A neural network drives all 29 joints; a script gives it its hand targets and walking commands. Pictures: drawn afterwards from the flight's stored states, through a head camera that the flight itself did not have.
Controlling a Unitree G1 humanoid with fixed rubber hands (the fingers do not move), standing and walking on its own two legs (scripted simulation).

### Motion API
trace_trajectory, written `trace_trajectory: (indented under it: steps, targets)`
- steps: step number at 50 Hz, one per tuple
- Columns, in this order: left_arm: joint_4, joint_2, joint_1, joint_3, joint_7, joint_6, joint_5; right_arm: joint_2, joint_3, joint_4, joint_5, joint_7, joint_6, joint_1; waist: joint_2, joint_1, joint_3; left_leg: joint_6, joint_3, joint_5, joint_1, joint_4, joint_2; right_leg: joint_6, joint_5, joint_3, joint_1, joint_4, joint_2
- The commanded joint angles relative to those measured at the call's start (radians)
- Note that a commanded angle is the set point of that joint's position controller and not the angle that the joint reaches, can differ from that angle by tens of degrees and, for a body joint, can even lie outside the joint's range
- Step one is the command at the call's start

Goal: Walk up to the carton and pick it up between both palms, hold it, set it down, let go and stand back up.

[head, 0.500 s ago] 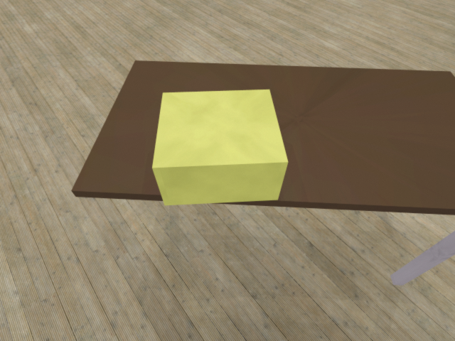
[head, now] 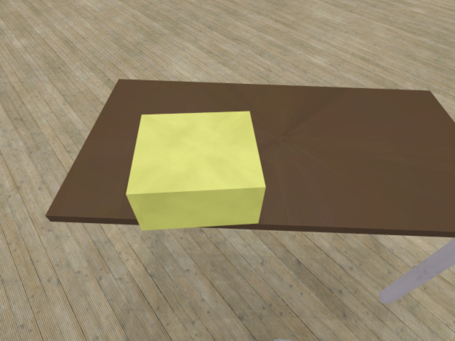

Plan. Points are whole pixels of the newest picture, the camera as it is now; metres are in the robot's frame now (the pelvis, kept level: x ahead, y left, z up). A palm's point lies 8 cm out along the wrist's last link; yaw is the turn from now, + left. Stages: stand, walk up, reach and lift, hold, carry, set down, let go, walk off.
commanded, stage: walk up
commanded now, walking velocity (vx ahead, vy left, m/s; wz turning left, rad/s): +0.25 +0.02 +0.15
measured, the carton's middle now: (198, 167) +0.49 +0.08 -0.03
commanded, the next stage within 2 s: none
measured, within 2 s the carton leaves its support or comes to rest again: neither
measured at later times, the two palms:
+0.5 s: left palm out of the picture +0.08 +0.17 -0.15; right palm out of the picture +0.12 -0.26 -0.13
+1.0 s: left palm out of the picture +0.01 +0.25 -0.12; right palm (352, 330) +0.17 -0.24 -0.15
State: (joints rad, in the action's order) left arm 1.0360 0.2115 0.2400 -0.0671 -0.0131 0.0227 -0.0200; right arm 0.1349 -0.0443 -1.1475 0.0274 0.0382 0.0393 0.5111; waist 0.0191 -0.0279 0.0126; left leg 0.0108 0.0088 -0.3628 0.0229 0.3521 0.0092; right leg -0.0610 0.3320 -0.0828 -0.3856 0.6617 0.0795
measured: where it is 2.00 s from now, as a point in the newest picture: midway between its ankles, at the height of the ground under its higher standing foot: outside the picture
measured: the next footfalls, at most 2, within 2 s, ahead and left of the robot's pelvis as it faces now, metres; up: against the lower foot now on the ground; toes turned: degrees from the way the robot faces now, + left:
right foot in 0.04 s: +0.11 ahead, -0.13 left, +0.00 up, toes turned -7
left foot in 0.30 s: +0.08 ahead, +0.07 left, +0.00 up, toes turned +4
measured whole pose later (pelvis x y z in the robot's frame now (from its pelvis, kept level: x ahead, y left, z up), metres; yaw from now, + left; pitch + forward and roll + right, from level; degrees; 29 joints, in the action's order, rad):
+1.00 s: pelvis +0.08 +0.00 +0.00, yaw +4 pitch +1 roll +0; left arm 1.05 0.18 0.37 -0.07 0.06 0.02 -0.05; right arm 0.23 -0.08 -1.01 0.03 -0.01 -0.07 0.15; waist -0.05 0.05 0.06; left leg 0.06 -0.01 -0.40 -0.46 0.98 0.05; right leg -0.03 0.29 -0.17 -0.23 0.52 0.11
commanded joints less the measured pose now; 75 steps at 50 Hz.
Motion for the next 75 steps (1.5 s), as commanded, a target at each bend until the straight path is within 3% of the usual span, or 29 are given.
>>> trace_trajectory:
  steps: [1,2,3,4,5,6,8,13,17,21,26,37,38,39,40,45,47,48,49,52,53,54,56,57,59,67,69,71,75]
  targets:
    - [-0.021,0.010,0.117,-0.005,0.017,0.026,0.007,0.146,-0.019,0.041,-0.007,-0.008,0.016,-0.003,-0.155,0.083,0.149,-0.128,0.136,0.240,-0.374,0.032,0.170,0.012,-0.117,-0.078,0.294,-0.158,-0.068]
    - [-0.001,0.054,0.211,-0.022,0.025,0.040,0.003,0.112,-0.007,0.044,-0.010,-0.013,0.023,-0.013,-0.083,0.131,0.089,-0.094,0.082,0.221,-0.438,0.178,0.115,0.015,-0.116,-0.009,0.444,-0.189,0.001]
    - [-0.023,0.297,0.368,-0.085,0.057,0.037,-0.005,0.150,-0.025,0.131,-0.023,-0.020,0.014,-0.093,0.117,0.220,-0.031,0.000,-0.105,-0.113,-0.632,0.577,-0.042,0.092,-0.041,0.474,0.600,-0.325,0.397]
    - [0.031,0.333,0.432,-0.083,0.065,0.024,0.016,0.161,-0.041,0.148,0.005,-0.022,0.003,-0.087,0.205,0.184,-0.083,0.007,0.039,-0.264,-0.611,0.783,-0.032,0.174,-0.214,0.810,0.517,-0.436,0.534]
    - [0.001,0.076,0.170,0.014,0.056,0.034,0.031,0.017,0.001,0.126,-0.039,-0.021,-0.013,-0.090,0.250,0.043,0.058,-0.018,0.094,-0.202,-0.306,0.648,0.042,0.230,-0.952,0.424,0.148,-0.394,0.354]
    - [-0.027,-0.003,0.086,0.032,0.052,0.047,0.018,-0.046,0.018,0.097,-0.037,-0.022,-0.019,-0.036,0.215,0.024,0.062,-0.013,0.053,-0.225,-0.262,0.664,0.024,0.257,-1.127,0.206,0.139,-0.313,0.266]
    - [-0.045,0.013,0.011,0.037,0.059,0.038,-0.003,-0.010,0.019,0.067,-0.016,-0.015,-0.025,0.024,0.235,-0.011,0.022,-0.009,0.002,-0.236,-0.270,0.533,0.038,0.240,-1.007,0.101,0.197,-0.291,0.190]
    - [-0.036,0.040,0.045,0.052,0.053,0.016,0.015,0.047,0.017,0.070,-0.024,0.009,-0.060,-0.033,0.157,-0.020,-0.017,-0.018,-0.038,-0.009,-0.207,0.261,0.044,0.242,-0.900,0.150,0.223,-0.251,0.183]
    - [-0.048,-0.023,0.035,0.050,0.053,-0.008,0.027,0.116,0.011,0.074,-0.013,-0.003,-0.042,-0.155,-0.120,0.018,0.021,-0.067,0.094,0.409,-0.237,0.066,0.147,0.122,-0.206,0.029,0.234,-0.265,0.012]
    - [-0.006,0.015,0.103,0.031,0.051,-0.009,0.012,0.094,0.019,0.080,-0.020,0.005,-0.026,-0.220,-0.164,0.031,0.020,-0.047,0.036,0.530,-0.148,0.043,0.122,0.126,-0.405,0.081,0.279,-0.269,0.043]
    - [0.020,0.008,0.128,0.032,0.048,-0.004,0.010,0.082,0.018,0.066,-0.024,0.006,-0.031,-0.225,-0.028,0.042,0.062,-0.047,0.025,0.392,-0.171,0.022,0.111,0.130,-0.432,0.082,0.274,-0.289,0.052]
    - [0.052,-0.017,0.146,0.047,0.060,0.001,0.007,0.063,0.020,0.029,-0.025,0.007,-0.032,-0.198,-0.006,0.025,0.085,-0.040,0.014,0.321,-0.197,0.012,0.109,0.125,-0.413,0.086,0.279,-0.304,0.049]
    - [0.021,0.186,0.278,-0.026,0.099,-0.007,-0.005,0.267,-0.056,0.068,-0.015,-0.003,-0.068,-0.302,-0.178,0.135,0.056,0.016,-0.108,0.032,-0.540,0.361,-0.011,0.185,-0.659,0.331,0.541,-0.286,0.336]
    - [0.070,0.254,0.416,-0.038,0.122,-0.016,0.003,0.204,-0.046,0.114,-0.004,-0.013,-0.082,-0.335,-0.048,0.161,-0.005,0.034,-0.079,-0.234,-0.676,0.586,0.004,0.262,-0.968,0.463,0.638,-0.271,0.507]
    - [0.079,0.222,0.435,-0.033,0.133,-0.016,0.007,0.149,-0.045,0.116,-0.002,-0.018,-0.091,-0.325,-0.010,0.148,-0.034,0.037,-0.001,-0.251,-0.632,0.765,0.037,0.306,-1.052,0.401,0.505,-0.261,0.542]
    - [-0.021,0.045,0.148,-0.004,0.100,-0.003,-0.028,0.113,-0.049,0.193,0.002,-0.028,-0.103,-0.364,0.233,0.078,0.096,0.057,0.030,-0.040,-0.583,0.834,0.038,0.256,-0.556,0.158,0.135,-0.346,0.317]
    - [-0.033,0.083,0.142,-0.010,0.091,0.004,-0.031,0.113,-0.051,0.192,0.003,-0.036,-0.113,-0.373,0.211,0.075,0.071,0.062,0.009,-0.032,-0.602,0.723,0.034,0.249,-0.568,0.151,0.201,-0.336,0.313]
    - [0.001,0.087,0.206,-0.022,0.066,0.018,-0.037,0.083,-0.029,0.195,-0.001,-0.054,-0.097,-0.329,0.246,0.076,-0.024,0.046,0.011,-0.028,-0.542,0.576,0.086,0.217,0.061,0.176,0.178,-0.421,0.269]
    - [-0.013,0.104,0.179,-0.026,0.059,0.014,-0.027,0.096,-0.026,0.212,-0.001,-0.065,-0.089,-0.340,0.254,0.073,0.003,0.053,-0.027,-0.030,-0.533,0.507,0.070,0.211,0.278,0.226,0.164,-0.475,0.273]
    - [-0.016,0.145,0.152,-0.045,0.041,0.011,-0.026,0.120,-0.040,0.191,-0.010,-0.066,-0.071,-0.314,0.220,0.080,0.058,0.049,-0.129,-0.006,-0.300,0.258,0.020,0.188,0.152,0.172,0.039,-0.472,0.255]
    - [-0.040,0.191,0.090,-0.059,0.059,0.003,-0.022,0.145,-0.058,0.177,-0.015,-0.040,-0.072,-0.274,0.193,0.027,0.128,0.046,-0.113,0.124,-0.269,0.106,0.021,0.187,-0.521,0.135,0.045,-0.263,0.270]
    - [0.011,0.076,0.135,-0.015,0.049,-0.001,0.004,0.099,-0.031,0.178,-0.023,-0.026,-0.034,-0.197,0.164,-0.043,0.005,0.048,-0.072,0.372,-0.095,-0.068,0.051,0.116,-0.426,-0.031,0.061,-0.114,0.060]
    - [0.003,-0.056,0.271,0.011,0.046,-0.028,0.014,0.235,-0.027,0.171,-0.009,-0.014,0.001,-0.160,-0.242,0.038,-0.135,-0.108,0.276,0.907,-0.026,-0.028,0.427,0.052,0.303,0.027,-0.015,0.096,-0.015]
    - [-0.002,-0.020,0.265,0.003,0.048,-0.050,0.014,0.237,-0.021,0.177,-0.004,-0.014,0.002,-0.212,-0.306,0.037,-0.140,-0.189,0.273,0.728,-0.118,-0.038,0.408,0.067,0.299,0.090,0.058,0.141,0.011]
    - [-0.020,0.026,0.152,0.000,0.031,-0.061,0.010,0.144,0.014,0.206,-0.007,-0.012,-0.011,-0.329,-0.240,0.046,-0.007,-0.159,0.128,0.472,-0.221,-0.099,0.282,0.084,0.215,0.084,0.047,0.128,-0.018]
    - [0.024,0.021,0.206,0.020,0.051,-0.031,0.004,0.121,0.026,0.179,-0.031,-0.004,-0.028,-0.352,-0.212,0.078,-0.003,-0.120,0.078,0.448,-0.244,-0.024,0.204,0.086,-0.191,0.091,0.266,-0.314,-0.007]
    - [0.022,0.046,0.152,0.026,0.046,-0.024,0.006,0.099,0.018,0.161,-0.035,-0.013,-0.029,-0.305,-0.097,0.026,0.037,-0.069,0.049,0.148,-0.284,-0.069,0.134,0.097,-0.175,0.140,0.237,-0.327,0.038]
    - [0.018,-0.005,0.100,0.033,0.036,-0.016,0.010,0.097,0.011,0.133,-0.031,-0.011,-0.032,-0.283,0.040,0.030,0.069,-0.054,0.022,0.176,-0.187,-0.037,0.102,0.096,-0.100,0.152,0.130,-0.378,0.025]
    - [0.035,-0.020,0.113,0.040,0.047,-0.006,0.011,0.092,0.008,0.099,-0.018,-0.016,-0.022,-0.235,-0.034,0.019,0.042,-0.065,0.039,0.216,-0.180,-0.033,0.114,0.097,-0.166,0.130,0.186,-0.375,0.020]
